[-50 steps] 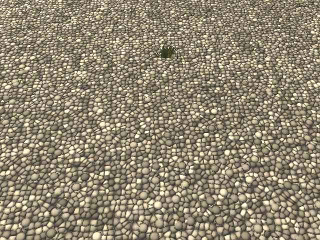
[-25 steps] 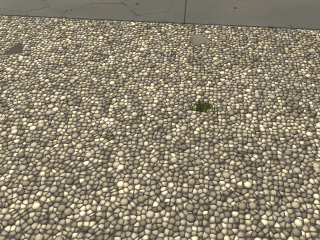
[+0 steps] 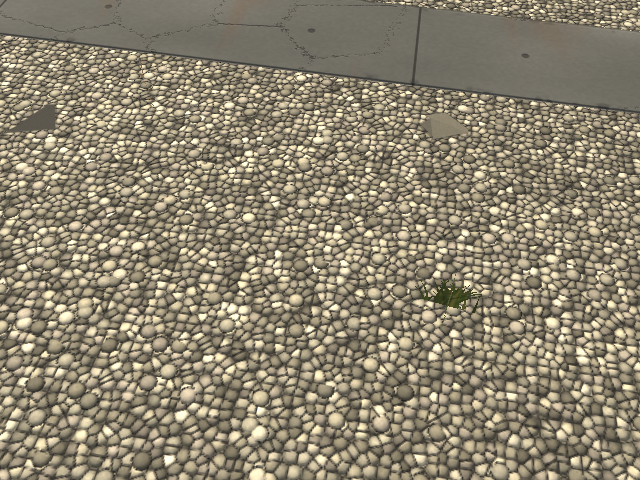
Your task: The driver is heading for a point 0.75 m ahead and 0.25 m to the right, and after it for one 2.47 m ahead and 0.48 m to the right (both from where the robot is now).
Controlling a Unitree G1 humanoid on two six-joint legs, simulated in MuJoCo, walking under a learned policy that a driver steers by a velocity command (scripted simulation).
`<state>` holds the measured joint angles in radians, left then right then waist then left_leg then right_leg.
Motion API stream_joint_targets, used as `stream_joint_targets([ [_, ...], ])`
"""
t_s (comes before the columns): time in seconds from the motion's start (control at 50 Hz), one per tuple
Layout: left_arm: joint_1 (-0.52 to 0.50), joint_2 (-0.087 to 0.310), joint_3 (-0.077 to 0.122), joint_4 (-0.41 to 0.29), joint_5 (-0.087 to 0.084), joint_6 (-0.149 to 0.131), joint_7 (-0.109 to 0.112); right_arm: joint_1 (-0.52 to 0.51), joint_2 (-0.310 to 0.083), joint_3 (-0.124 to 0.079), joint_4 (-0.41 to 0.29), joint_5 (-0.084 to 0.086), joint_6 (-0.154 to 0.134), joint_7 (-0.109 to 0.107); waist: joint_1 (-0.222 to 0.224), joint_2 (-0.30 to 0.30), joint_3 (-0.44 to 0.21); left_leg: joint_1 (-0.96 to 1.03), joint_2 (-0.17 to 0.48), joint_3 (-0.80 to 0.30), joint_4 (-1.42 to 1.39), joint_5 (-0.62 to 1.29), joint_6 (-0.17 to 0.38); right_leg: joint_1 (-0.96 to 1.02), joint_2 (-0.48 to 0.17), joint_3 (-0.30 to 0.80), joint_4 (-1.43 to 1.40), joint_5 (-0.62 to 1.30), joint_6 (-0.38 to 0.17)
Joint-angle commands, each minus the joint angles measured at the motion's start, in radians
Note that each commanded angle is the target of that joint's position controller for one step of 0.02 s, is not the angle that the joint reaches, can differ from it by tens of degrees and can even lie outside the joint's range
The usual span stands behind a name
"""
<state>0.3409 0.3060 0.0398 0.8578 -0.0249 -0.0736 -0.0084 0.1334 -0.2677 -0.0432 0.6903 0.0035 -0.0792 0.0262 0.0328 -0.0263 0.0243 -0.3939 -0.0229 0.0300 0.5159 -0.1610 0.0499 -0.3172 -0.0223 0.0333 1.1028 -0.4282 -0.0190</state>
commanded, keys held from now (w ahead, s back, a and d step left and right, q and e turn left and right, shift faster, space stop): w+e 0.98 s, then q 0.02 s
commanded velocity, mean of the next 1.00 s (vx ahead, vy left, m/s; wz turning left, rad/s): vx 0.50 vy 0.00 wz -0.46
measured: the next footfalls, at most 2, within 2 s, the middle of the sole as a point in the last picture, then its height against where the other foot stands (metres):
right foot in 0.44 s outside the picture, level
left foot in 0.90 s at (360, 370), level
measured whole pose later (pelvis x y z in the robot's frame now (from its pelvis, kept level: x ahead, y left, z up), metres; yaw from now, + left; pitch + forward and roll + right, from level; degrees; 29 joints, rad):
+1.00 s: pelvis +0.56 -0.10 +0.00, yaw -31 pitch +2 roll +1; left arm 0.36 0.31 0.07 0.71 -0.03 -0.02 0.01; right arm 0.12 -0.27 -0.05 0.71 -0.01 -0.11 0.02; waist 0.03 -0.04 0.01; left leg -0.39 -0.03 0.00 0.54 -0.18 0.01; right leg -0.35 0.06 0.13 1.11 -0.46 -0.02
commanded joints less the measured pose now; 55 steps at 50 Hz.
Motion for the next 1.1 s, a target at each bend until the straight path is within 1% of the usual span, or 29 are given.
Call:
stream_joint_targets([
  [0.02, -0.054, 0.110, 0.030, -0.096, 0.004, -0.020, -0.001, 0.107, -0.107, -0.033, -0.010, -0.015, -0.010, -0.004, -0.052, 0.115, -0.079, 0.351, 0.274, -0.345, -0.285, 0.069, 0.183, -0.357, -0.110, 0.047, 0.051, 0.109, 0.001],
  [0.06, -0.020, 0.070, 0.025, -0.080, -0.001, 0.008, -0.001, 0.090, -0.103, -0.036, 0.006, -0.012, -0.026, -0.002, -0.024, 0.120, -0.062, 0.263, 0.263, -0.262, -0.343, 0.110, 0.187, -0.298, -0.117, 0.050, 0.016, 0.144, 0.017],
  [0.12, -0.080, 0.054, 0.024, -0.102, 0.003, 0.027, 0.004, 0.102, -0.131, -0.046, 0.041, -0.020, -0.040, -0.012, -0.026, 0.089, -0.009, 0.230, 0.266, -0.156, -0.395, 0.158, 0.185, -0.357, -0.112, 0.080, -0.078, 0.264, 0.039],
  [0.24, -0.247, 0.022, 0.013, -0.153, 0.008, 0.015, -0.022, 0.139, -0.160, -0.049, 0.088, -0.013, -0.034, -0.030, -0.087, 0.063, 0.037, 0.282, 0.237, 0.035, -0.414, 0.217, 0.125, -0.331, -0.077, 0.012, -0.388, 0.547, 0.024],
  [0.34, -0.353, 0.026, 0.011, -0.230, 0.007, 0.017, -0.051, 0.204, -0.186, -0.060, 0.136, 0.006, 0.004, -0.036, -0.115, 0.063, 0.064, 0.487, 0.297, 0.081, -0.319, 0.363, 0.099, -0.400, -0.053, -0.043, -0.491, 0.412, -0.026],
  [0.38, -0.320, 0.050, 0.024, -0.245, 0.008, 0.019, -0.060, 0.184, -0.211, -0.067, 0.132, 0.010, 0.021, -0.046, -0.077, 0.098, 0.020, 0.525, 0.301, 0.114, -0.201, 0.679, 0.074, -0.311, -0.002, -0.102, -0.495, 0.304, -0.062],
  [0.4, -0.252, 0.075, 0.039, -0.237, 0.009, 0.023, -0.061, 0.175, -0.224, -0.071, 0.127, 0.010, 0.031, -0.053, -0.036, 0.118, -0.031, 0.526, 0.294, 0.131, -0.091, 0.849, 0.060, -0.212, 0.038, -0.133, -0.489, 0.257, -0.083],
  [0.42, -0.113, 0.116, 0.065, -0.207, 0.006, 0.025, -0.055, 0.159, -0.225, -0.070, 0.121, 0.010, 0.040, -0.060, 0.044, 0.107, -0.105, 0.473, 0.264, 0.160, 0.095, 0.904, 0.033, -0.022, 0.080, -0.146, -0.536, 0.288, -0.115],
  [0.44, 0.058, 0.189, 0.099, -0.169, 0.003, 0.032, -0.037, 0.166, -0.207, -0.060, 0.105, 0.001, 0.036, -0.066, 0.121, 0.043, -0.200, 0.264, 0.225, 0.164, 0.364, 0.700, -0.006, 0.285, 0.027, -0.015, -0.564, 0.326, -0.166],
  [0.46, 0.076, 0.306, 0.121, -0.168, -0.005, 0.033, -0.024, 0.273, -0.057, -0.011, 0.054, -0.037, 0.006, -0.046, 0.022, -0.228, -0.296, -0.215, 0.028, 0.123, 0.743, -0.216, -0.078, 0.676, -0.244, 0.521, -0.605, 0.252, -0.357],
  [0.48, 0.109, 0.237, 0.100, -0.191, -0.001, 0.025, -0.023, 0.200, -0.114, -0.014, 0.049, -0.008, -0.037, -0.027, 0.082, -0.147, -0.440, -0.360, -0.031, -0.107, 0.895, -0.428, -0.076, 0.776, -0.327, 0.823, -0.770, 0.128, -0.427],
  [0.5, 0.078, 0.183, 0.084, -0.186, 0.010, 0.017, -0.021, 0.095, -0.169, -0.030, 0.018, 0.033, -0.061, -0.015, 0.104, -0.095, -0.300, -0.446, 0.033, -0.141, 0.888, -0.343, -0.051, 0.693, -0.289, 0.665, -0.791, 0.168, -0.363],
  [0.52, 0.021, 0.157, 0.077, -0.192, 0.009, 0.013, -0.019, 0.057, -0.155, -0.022, 0.003, 0.031, -0.073, -0.016, 0.068, -0.021, -0.202, -0.427, 0.076, -0.130, 0.803, -0.258, -0.038, 0.546, -0.243, 0.536, -0.791, 0.241, -0.323],
  [0.54, -0.047, 0.128, 0.068, -0.206, 0.010, 0.012, -0.017, 0.045, -0.153, -0.026, 0.009, 0.006, -0.074, -0.024, 0.023, 0.025, -0.126, -0.370, 0.107, -0.121, 0.706, -0.215, -0.044, 0.392, -0.205, 0.441, -0.804, 0.353, -0.297],
  [0.56, -0.089, 0.101, 0.058, -0.224, 0.021, 0.012, -0.013, 0.058, -0.164, -0.035, 0.012, -0.008, -0.064, -0.027, -0.013, 0.011, -0.100, -0.291, 0.127, -0.124, 0.654, -0.186, -0.051, 0.285, -0.177, 0.379, -0.826, 0.448, -0.289],
  [0.62, -0.107, 0.116, 0.063, -0.236, 0.018, 0.010, -0.002, 0.084, -0.129, -0.032, 0.008, -0.019, -0.030, -0.027, -0.053, -0.005, -0.068, -0.214, 0.126, -0.098, 0.526, -0.146, -0.095, 0.130, -0.144, 0.303, -0.872, 0.552, -0.295],
  [0.72, -0.046, 0.155, 0.077, -0.215, 0.005, 0.022, 0.023, -0.098, -0.076, -0.007, -0.038, -0.016, -0.027, -0.021, 0.010, -0.041, -0.026, -0.118, 0.058, -0.072, 0.143, 0.192, -0.128, 0.016, -0.055, 0.200, -0.865, 0.437, -0.217],
  [0.76, -0.006, 0.160, 0.079, -0.200, 0.002, 0.028, 0.024, -0.150, -0.087, -0.010, -0.054, -0.003, -0.032, -0.014, 0.033, -0.053, -0.028, -0.077, 0.033, -0.080, 0.067, 0.251, -0.126, 0.029, -0.067, 0.237, -0.850, 0.372, -0.200],
  [0.82, 0.020, 0.146, 0.078, -0.188, -0.003, 0.034, 0.027, -0.162, -0.129, -0.026, -0.065, 0.005, -0.042, -0.006, 0.026, -0.070, -0.030, -0.056, 0.029, -0.120, -0.011, 0.193, -0.101, 0.119, -0.103, 0.330, -0.773, 0.299, -0.179],
  [0.86, 0.003, 0.142, 0.079, -0.192, 0.001, 0.039, 0.028, -0.111, -0.151, -0.039, -0.055, 0.007, -0.052, -0.005, -0.011, -0.099, -0.036, 0.010, 0.028, -0.115, -0.037, 0.114, -0.068, 0.147, -0.113, 0.378, -0.707, 0.306, -0.159],
  [0.88, -0.005, 0.119, 0.072, -0.197, 0.004, 0.041, 0.027, -0.036, -0.165, -0.051, -0.035, 0.003, -0.056, -0.009, -0.051, -0.099, -0.064, 0.116, 0.030, -0.100, -0.073, 0.106, -0.043, 0.135, -0.082, 0.369, -0.642, 0.327, -0.136],
  [0.9, -0.008, 0.068, 0.052, -0.209, 0.011, 0.038, 0.024, 0.078, -0.202, -0.066, -0.021, -0.013, -0.061, -0.016, -0.106, -0.055, -0.162, 0.316, 0.123, -0.174, -0.061, 0.074, 0.007, 0.072, -0.028, 0.314, -0.454, 0.303, -0.102],
  [0.92, 0.087, -0.001, 0.032, -0.231, 0.007, 0.031, 0.024, 0.203, -0.284, -0.085, -0.007, -0.032, -0.056, -0.023, -0.102, 0.158, -0.312, 0.665, 0.347, -0.500, -0.090, -0.054, 0.127, -0.197, 0.101, 0.177, -0.120, 0.034, -0.031],
  [0.94, 0.138, 0.036, 0.028, -0.249, -0.013, 0.024, 0.024, 0.253, -0.279, -0.089, 0.026, -0.011, -0.041, -0.012, -0.088, 0.370, -0.345, 0.744, 0.462, -0.853, -0.196, -0.336, 0.212, -0.428, 0.091, 0.130, 0.102, -0.189, -0.007],
  [0.96, 0.077, 0.127, 0.051, -0.230, -0.017, 0.028, 0.025, 0.199, -0.189, -0.066, 0.005, -0.001, -0.037, -0.013, -0.109, 0.226, -0.211, 0.638, 0.421, -0.761, -0.230, -0.453, 0.174, -0.492, 0.032, 0.153, 0.189, -0.103, 0.003],
  [0.98, -0.008, 0.147, 0.058, -0.242, -0.007, 0.034, 0.025, 0.153, -0.153, -0.055, -0.002, -0.004, -0.029, -0.017, -0.113, 0.154, -0.116, 0.520, 0.379, -0.597, -0.231, -0.357, 0.134, -0.491, 0.000, 0.115, 0.197, -0.023, 0.008],
  [1.0, -0.056, 0.127, 0.056, -0.250, 0.008, 0.036, 0.026, 0.113, -0.128, -0.042, 0.004, -0.017, -0.025, -0.015, -0.098, 0.108, -0.047, 0.393, 0.326, -0.483, -0.246, -0.159, 0.129, -0.445, -0.016, 0.106, 0.154, 0.032, 0.014],
  [1.04, -0.052, 0.082, 0.053, -0.253, 0.014, 0.039, 0.024, 0.077, -0.100, -0.028, 0.022, -0.029, -0.029, -0.008, -0.043, 0.137, -0.012, 0.257, 0.265, -0.331, -0.251, 0.241, 0.135, -0.334, -0.032, 0.098, 0.065, 0.046, 0.023],
  [1.1, -0.053, 0.021, 0.032, -0.252, 0.032, 0.039, 0.025, 0.055, -0.122, -0.031, 0.055, -0.013, -0.032, -0.004, -0.008, 0.135, -0.055, 0.219, 0.236, -0.208, -0.236, 0.649, 0.174, -0.241, -0.027, 0.027, -0.143, 0.067, 0.053],
])
Velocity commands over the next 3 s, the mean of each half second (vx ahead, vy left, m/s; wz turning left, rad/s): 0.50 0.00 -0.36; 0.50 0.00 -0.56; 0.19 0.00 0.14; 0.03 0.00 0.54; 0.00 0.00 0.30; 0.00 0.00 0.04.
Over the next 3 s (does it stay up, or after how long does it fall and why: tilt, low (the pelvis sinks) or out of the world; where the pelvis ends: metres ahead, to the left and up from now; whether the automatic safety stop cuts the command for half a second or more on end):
stays up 0.71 -0.15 0.01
